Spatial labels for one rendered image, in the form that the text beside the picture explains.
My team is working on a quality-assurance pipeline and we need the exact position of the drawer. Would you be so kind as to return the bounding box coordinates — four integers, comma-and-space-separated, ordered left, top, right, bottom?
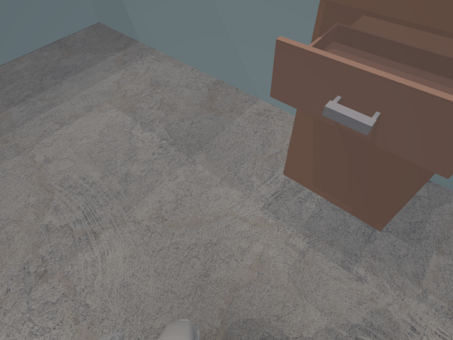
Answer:
270, 23, 453, 179

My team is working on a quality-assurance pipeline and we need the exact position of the cabinet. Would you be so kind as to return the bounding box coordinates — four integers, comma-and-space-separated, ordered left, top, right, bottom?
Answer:
283, 0, 453, 231

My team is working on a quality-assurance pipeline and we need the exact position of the handle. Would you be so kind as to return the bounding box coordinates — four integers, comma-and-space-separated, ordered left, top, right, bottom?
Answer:
322, 96, 380, 135

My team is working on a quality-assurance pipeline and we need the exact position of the robot left thigh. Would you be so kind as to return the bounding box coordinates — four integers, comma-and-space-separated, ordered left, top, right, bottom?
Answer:
157, 321, 200, 340

